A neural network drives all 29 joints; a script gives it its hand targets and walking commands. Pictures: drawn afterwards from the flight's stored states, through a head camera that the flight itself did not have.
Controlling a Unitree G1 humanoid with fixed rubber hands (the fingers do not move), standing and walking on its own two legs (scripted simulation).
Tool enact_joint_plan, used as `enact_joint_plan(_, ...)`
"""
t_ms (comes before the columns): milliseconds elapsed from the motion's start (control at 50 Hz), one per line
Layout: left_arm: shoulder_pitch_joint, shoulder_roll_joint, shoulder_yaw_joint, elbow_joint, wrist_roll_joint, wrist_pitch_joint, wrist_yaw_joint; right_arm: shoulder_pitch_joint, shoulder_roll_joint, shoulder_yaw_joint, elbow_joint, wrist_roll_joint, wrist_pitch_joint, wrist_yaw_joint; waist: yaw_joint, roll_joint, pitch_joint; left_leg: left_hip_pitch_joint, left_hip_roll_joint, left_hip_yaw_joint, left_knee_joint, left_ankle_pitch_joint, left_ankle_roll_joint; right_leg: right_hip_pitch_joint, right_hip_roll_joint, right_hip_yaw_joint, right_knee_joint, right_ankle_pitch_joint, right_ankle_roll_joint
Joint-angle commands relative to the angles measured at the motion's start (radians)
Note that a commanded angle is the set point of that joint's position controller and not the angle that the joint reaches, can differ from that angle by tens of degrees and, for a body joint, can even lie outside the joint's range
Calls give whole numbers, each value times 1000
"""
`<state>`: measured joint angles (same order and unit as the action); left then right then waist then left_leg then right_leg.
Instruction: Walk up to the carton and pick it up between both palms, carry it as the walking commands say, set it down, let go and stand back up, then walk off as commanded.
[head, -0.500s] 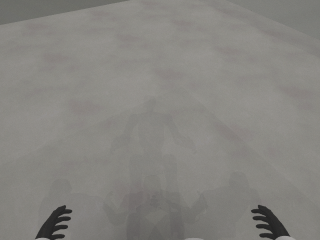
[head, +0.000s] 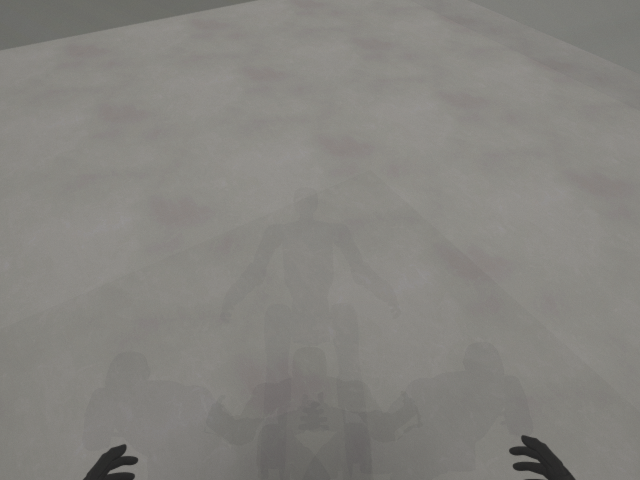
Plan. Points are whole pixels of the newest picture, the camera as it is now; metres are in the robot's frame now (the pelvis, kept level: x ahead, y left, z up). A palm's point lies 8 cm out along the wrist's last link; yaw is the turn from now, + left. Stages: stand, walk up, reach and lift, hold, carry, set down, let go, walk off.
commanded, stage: stand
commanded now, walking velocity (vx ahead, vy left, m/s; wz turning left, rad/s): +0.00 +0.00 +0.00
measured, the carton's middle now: out of the picture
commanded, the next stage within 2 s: walk up in 1.80 s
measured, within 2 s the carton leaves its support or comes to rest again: neither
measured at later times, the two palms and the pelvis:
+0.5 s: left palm out of the picture +0.11 +0.30 -0.09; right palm out of the picture +0.10 -0.30 -0.09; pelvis +0.01 +0.00 +0.02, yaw +0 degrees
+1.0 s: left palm out of the picture +0.10 +0.29 -0.10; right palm out of the picture +0.11 -0.31 -0.09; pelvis +0.01 -0.01 +0.02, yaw +1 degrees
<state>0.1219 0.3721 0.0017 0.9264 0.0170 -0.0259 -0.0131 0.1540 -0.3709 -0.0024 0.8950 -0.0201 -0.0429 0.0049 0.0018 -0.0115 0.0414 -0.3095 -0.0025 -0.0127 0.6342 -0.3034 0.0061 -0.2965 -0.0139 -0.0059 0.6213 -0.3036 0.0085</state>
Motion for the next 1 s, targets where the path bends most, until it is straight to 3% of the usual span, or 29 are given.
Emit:
enact_joint_plan(0, -41, 182, 33, -11, 3, -15, 8, -8, -198, -47, -15, 5, -13, -7, 2, -12, -57, 55, 89, -104, -162, 89, 48, 38, -91, 100, -178, 51, -63)
enact_joint_plan(20, -66, 216, 45, -20, -1, -17, 8, -36, -171, -39, -14, 7, -5, -2, -10, -21, -91, 72, 82, -91, -161, 110, 45, 33, -89, 112, -180, 47, -64)
enact_joint_plan(60, -58, 179, 33, -1, -9, -17, 7, -34, -188, -42, 4, 11, -10, -2, -7, 47, -67, 56, 97, -118, -187, 111, 38, 60, -99, 103, -208, 92, -61)
enact_joint_plan(120, -71, 186, 26, 24, -5, -22, 10, -38, -190, -37, 18, 9, -3, -6, -3, -10, -66, 64, 105, -129, -216, 121, 49, 69, -82, 95, -197, 66, -52)
enact_joint_plan(140, -80, 178, 27, 25, -7, -18, 13, -96, -196, -35, 10, 3, -7, -3, 25, 52, -73, 67, 113, -127, -229, 122, 51, 89, -93, 94, -196, 72, -56)
enact_joint_plan(180, -109, 189, 34, 35, 4, -12, 8, -59, -171, -35, 26, 14, -1, -6, -7, 3, -96, 96, 94, -90, -206, 178, 29, 93, -96, 95, -218, 121, -51)
enact_joint_plan(220, -88, 199, 33, 48, -16, -22, 10, -82, -196, -34, 30, 10, -13, -7, 11, 7, -91, 114, 110, -115, -236, 222, 41, 113, -93, 100, -231, 190, -51)
enact_joint_plan(240, -80, 188, 30, 65, -5, -20, 14, -73, -183, -39, 35, 11, -9, -9, -9, 38, -112, 148, 101, -101, -235, 231, 34, 133, -105, 106, -246, 179, -50)
enact_joint_plan(280, -116, 202, 32, 72, -10, -11, 9, -61, -195, -33, 68, 13, -5, -15, 1, 73, -75, 111, 98, -105, -267, 251, 26, 139, -99, 96, -234, 168, -48)
enact_joint_plan(340, -71, 197, 27, 98, -9, -14, 13, -57, -181, -31, 74, 10, 2, -6, 2, 13, -74, 140, 111, -110, -268, 198, 29, 114, -99, 94, -263, 111, -47)
enact_joint_plan(360, -80, 193, 26, 111, -4, -14, 16, -37, -189, -35, 96, 17, 6, -9, -9, 66, -34, 111, 102, -117, -286, 189, 29, 131, -99, 98, -275, 136, -41)
enact_joint_plan(380, -66, 188, 24, 102, -5, -10, 13, -73, -195, -28, 95, 3, 4, -12, 14, 20, -45, 119, 109, -110, -288, 198, 27, 140, -94, 84, -270, 141, -39)
enact_joint_plan(400, -102, 214, 30, 107, -8, -3, 16, -85, -187, -34, 85, 11, 4, -15, -3, 29, -56, 132, 102, -102, -294, 187, 22, 150, -105, 91, -280, 118, -38)
enact_joint_plan(440, -109, 179, 23, 105, -4, -10, 13, -96, -188, -31, 84, 12, 0, -15, 16, -46, -58, 136, 111, -120, -303, 215, 31, 140, -100, 83, -270, 134, -33)
enact_joint_plan(460, -81, 151, 18, 107, -9, -11, 13, -91, -198, -35, 98, 10, -3, -12, 13, 18, -84, 143, 117, -117, -294, 229, 29, 174, -101, 83, -284, 166, -41)
enact_joint_plan(480, -87, 171, 14, 127, -13, -4, 13, -100, -205, -36, 106, 9, -1, -17, 11, 11, -67, 161, 109, -117, -292, 234, 27, 147, -108, 85, -293, 157, -38)
enact_joint_plan(500, -112, 181, 20, 105, -6, -11, 15, -63, -176, -29, 115, 14, 3, -12, 7, -55, -101, 164, 113, -124, -297, 235, 21, 181, -111, 78, -289, 182, -41)
enact_joint_plan(540, -129, 201, 31, 110, -13, -6, 17, -103, -198, -32, 105, 8, 1, -10, -7, 22, -85, 166, 102, -96, -300, 272, 18, 172, -108, 87, -290, 226, -29)
enact_joint_plan(560, -132, 195, 27, 117, -5, -9, 16, -119, -188, -39, 103, 11, 2, -12, -13, -3, -82, 199, 110, -94, -295, 276, 12, 145, -105, 77, -294, 214, -32)
enact_joint_plan(580, -84, 175, 24, 123, -5, -6, 13, -118, -225, -49, 111, 8, -4, -16, 13, 28, -73, 179, 106, -91, -284, 246, 18, 161, -106, 84, -315, 216, -28)
enact_joint_plan(640, -114, 197, 31, 123, -16, -7, 17, -74, -164, -30, 128, 9, 9, -12, -8, -25, -84, 187, 112, -113, -310, 261, 11, 161, -109, 74, -309, 180, -31)
enact_joint_plan(660, -126, 177, 25, 124, -13, -4, 22, -88, -196, -36, 128, 14, 7, -12, 4, 22, -89, 174, 110, -99, -308, 272, 10, 174, -112, 87, -300, 219, -30)
enact_joint_plan(740, -126, 214, 36, 131, -8, -5, 17, -88, -167, -29, 124, 3, 11, -16, -18, 26, -50, 171, 102, -101, -314, 209, 15, 151, -113, 86, -333, 126, -34)
enact_joint_plan(800, -97, 185, 29, 141, -1, -4, 15, -116, -183, -38, 135, 16, 12, -10, 4, 46, -70, 163, 109, -116, -324, 219, 17, 185, -120, 79, -323, 165, -39)
enact_joint_plan(840, -115, 198, 37, 143, -3, -3, 15, -67, -193, -35, 144, 12, 8, -14, -10, -7, -66, 154, 110, -98, -315, 242, 10, 201, -114, 80, -321, 194, -28)
enact_joint_plan(880, -121, 206, 33, 136, -7, -9, 15, -104, -202, -42, 137, 10, 10, -14, -5, 43, -51, 189, 112, -101, -321, 277, 12, 158, -110, 83, -322, 191, -29)
enact_joint_plan(900, -105, 186, 35, 136, -11, -9, 14, -101, -205, -37, 144, 7, 14, -11, 0, -1, -72, 180, 120, -113, -324, 277, 10, 176, -114, 74, -320, 193, -28)
enact_joint_plan(960, -109, 178, 31, 143, -10, -10, 14, -101, -187, -34, 135, 7, 12, -19, 6, 27, -40, 178, 116, -107, -324, 255, 17, 172, -120, 82, -340, 150, -35)
enact_joint_plan(980, -120, 177, 26, 146, -6, -7, 17, -126, -183, -32, 134, 8, 7, -16, -1, -2, -70, 162, 123, -113, -322, 232, 23, 195, -128, 83, -339, 187, -43)
